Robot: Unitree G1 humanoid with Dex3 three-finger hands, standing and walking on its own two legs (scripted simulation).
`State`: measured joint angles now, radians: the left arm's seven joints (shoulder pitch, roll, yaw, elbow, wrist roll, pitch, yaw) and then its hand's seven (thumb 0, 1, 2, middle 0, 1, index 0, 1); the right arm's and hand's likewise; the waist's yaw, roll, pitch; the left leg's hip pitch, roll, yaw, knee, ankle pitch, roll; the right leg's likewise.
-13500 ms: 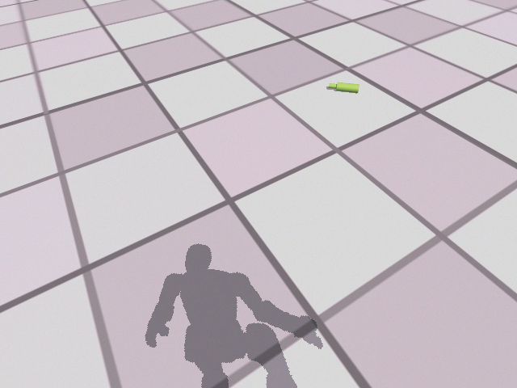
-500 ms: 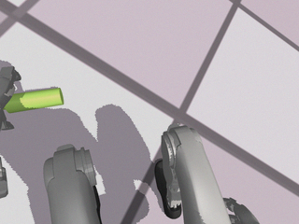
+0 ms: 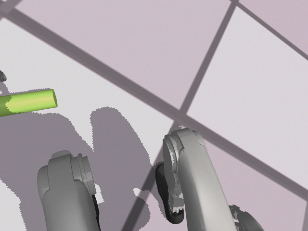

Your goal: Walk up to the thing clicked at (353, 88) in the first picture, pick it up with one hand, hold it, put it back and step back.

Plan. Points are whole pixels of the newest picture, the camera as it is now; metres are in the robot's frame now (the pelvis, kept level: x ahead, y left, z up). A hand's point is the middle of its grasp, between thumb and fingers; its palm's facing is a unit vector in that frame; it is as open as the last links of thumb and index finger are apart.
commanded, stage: rise first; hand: left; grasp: from above
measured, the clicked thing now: (15, 104) +0.48 +0.33 -0.29
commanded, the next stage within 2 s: approach in 0.90 s
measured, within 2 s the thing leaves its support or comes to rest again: neither
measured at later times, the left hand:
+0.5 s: hand out of the picture +0.44 +0.34 -0.17, palm faces -0.45 -0.07 -0.89, open 14.2 cm
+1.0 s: hand out of the picture +0.44 +0.34 -0.17, palm faces -0.45 -0.06 -0.89, open 14.2 cm
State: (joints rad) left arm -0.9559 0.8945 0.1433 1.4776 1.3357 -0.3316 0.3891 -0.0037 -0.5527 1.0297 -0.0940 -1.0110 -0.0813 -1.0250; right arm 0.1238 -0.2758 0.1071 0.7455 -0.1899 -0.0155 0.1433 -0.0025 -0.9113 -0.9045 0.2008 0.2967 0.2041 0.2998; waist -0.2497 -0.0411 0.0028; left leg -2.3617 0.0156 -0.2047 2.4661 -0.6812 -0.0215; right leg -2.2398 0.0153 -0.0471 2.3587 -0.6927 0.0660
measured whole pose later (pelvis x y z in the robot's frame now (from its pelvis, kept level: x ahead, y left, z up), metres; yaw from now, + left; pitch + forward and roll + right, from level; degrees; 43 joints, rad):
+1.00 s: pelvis +0.00 +0.00 +0.00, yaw +0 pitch +31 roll -11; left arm -0.96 0.90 0.12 1.48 1.34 -0.34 0.38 0.00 -0.56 1.04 -0.12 -0.98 -0.09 -1.01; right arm 0.14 -0.28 0.12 0.73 -0.18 -0.03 0.14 0.00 -0.91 -0.90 0.20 0.30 0.20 0.30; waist -0.26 -0.04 0.00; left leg -2.36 0.01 -0.21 2.46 -0.66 -0.02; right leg -2.24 0.02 -0.05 2.35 -0.68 0.07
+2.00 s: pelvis +0.00 +0.00 +0.00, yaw +0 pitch +31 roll -11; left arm -1.04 0.87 0.07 1.55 1.35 -0.31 0.42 0.00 -0.51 1.10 -0.11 -1.06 -0.10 -1.07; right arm 0.13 -0.30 0.15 0.70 -0.19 -0.05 0.14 0.00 -0.90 -0.89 0.20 0.30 0.20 0.30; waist -0.30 -0.06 0.02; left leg -2.36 0.01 -0.22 2.47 -0.67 -0.03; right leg -2.24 0.02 -0.06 2.36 -0.68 0.06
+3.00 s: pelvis +0.00 +0.00 -0.02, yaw -4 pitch +28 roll -14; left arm -1.04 1.01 0.12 1.73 1.35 -0.28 0.59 0.00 -0.54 1.07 -0.10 -0.98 -0.06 -1.01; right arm 0.09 -0.32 0.27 0.68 -0.29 -0.17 0.22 0.00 -0.90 -0.90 0.20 0.30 0.20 0.30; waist -0.38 -0.12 0.13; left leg -2.37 0.02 -0.28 2.57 -0.71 -0.03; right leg -2.24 0.05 -0.10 2.40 -0.68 0.08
